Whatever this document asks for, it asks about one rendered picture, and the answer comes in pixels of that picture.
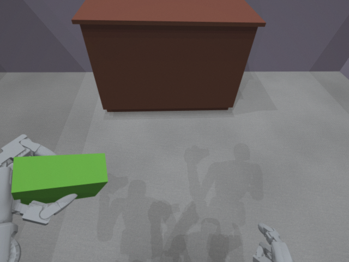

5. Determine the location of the left robot hand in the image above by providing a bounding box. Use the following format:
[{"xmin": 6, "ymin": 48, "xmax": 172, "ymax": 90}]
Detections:
[{"xmin": 0, "ymin": 134, "xmax": 77, "ymax": 225}]

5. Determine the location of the table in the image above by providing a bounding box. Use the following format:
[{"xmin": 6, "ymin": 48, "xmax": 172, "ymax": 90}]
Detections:
[{"xmin": 71, "ymin": 0, "xmax": 266, "ymax": 112}]

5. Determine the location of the right robot hand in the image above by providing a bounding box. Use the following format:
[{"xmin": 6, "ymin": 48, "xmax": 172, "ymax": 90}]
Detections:
[{"xmin": 253, "ymin": 223, "xmax": 294, "ymax": 262}]

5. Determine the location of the sponge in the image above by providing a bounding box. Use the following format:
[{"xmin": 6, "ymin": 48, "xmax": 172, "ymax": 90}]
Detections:
[{"xmin": 11, "ymin": 153, "xmax": 108, "ymax": 205}]

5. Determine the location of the robot left forearm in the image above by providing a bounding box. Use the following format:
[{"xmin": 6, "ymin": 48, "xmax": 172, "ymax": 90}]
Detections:
[{"xmin": 0, "ymin": 222, "xmax": 21, "ymax": 262}]

